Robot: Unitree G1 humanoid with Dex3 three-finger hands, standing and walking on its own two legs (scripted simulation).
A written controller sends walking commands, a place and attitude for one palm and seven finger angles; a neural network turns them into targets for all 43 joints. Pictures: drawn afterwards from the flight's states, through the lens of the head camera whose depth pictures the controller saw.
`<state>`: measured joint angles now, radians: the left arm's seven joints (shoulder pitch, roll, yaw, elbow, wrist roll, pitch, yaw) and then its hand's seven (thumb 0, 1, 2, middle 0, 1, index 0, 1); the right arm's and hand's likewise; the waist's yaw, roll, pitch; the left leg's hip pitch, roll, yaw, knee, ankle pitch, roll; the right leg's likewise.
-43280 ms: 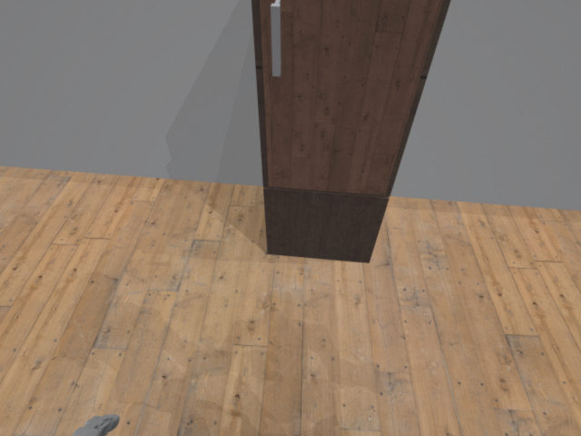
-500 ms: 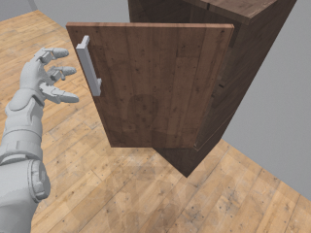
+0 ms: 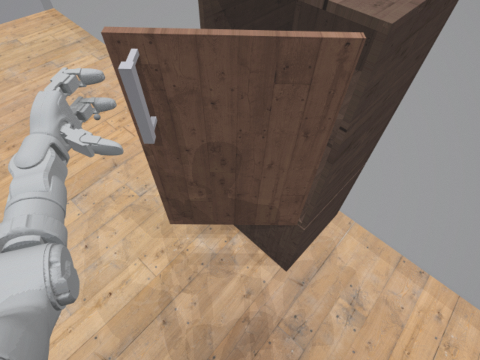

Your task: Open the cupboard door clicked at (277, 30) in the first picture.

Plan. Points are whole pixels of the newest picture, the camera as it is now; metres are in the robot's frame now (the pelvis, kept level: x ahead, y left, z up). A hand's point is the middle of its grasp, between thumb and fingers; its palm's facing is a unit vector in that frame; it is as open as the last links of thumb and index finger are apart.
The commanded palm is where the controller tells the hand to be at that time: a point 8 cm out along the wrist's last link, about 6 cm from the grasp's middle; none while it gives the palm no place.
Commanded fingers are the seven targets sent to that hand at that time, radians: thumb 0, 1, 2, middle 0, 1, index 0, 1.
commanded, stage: move the hooked fingers beside the handle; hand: left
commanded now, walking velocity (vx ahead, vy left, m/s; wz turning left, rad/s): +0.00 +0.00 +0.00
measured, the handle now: (142, 99) +0.51 +0.15 +0.16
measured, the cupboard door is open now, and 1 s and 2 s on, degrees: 44 44 44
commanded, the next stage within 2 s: slide the fingers in behind the handle in 0.26 s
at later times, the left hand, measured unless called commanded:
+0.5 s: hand (103, 113) +0.47 +0.20 +0.16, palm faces -0.01 -1.00 +0.00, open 14.0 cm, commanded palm +0.44 +0.25 +0.16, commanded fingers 0.00 -0.50 0.30 -0.30 -1.20 -0.30 -1.20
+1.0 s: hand (124, 115) +0.46 +0.17 +0.16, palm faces +0.00 -1.00 +0.02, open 14.0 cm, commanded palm +0.44 +0.22 +0.16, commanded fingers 0.00 -0.50 0.30 -0.30 -1.20 -0.30 -1.20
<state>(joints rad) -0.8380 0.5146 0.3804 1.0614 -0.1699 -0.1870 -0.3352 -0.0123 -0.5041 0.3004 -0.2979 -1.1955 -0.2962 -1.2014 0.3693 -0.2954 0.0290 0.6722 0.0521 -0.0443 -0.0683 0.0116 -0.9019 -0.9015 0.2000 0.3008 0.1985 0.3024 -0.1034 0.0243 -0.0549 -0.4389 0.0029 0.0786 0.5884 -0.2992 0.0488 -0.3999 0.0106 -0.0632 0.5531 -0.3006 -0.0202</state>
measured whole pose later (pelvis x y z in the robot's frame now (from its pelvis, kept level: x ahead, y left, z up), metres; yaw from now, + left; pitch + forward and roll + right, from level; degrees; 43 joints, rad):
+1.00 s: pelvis +0.00 -0.01 +0.00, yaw +0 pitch +7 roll -1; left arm -0.85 0.42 0.31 1.03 -0.18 -0.16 -0.24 -0.01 -0.50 0.30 -0.30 -1.20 -0.30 -1.20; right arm 0.35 -0.29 0.03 0.68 0.06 -0.06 -0.06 0.01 -0.90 -0.90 0.20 0.30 0.20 0.30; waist -0.09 0.03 -0.05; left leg -0.41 0.00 0.08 0.58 -0.29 0.04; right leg -0.38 0.01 -0.06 0.56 -0.30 -0.03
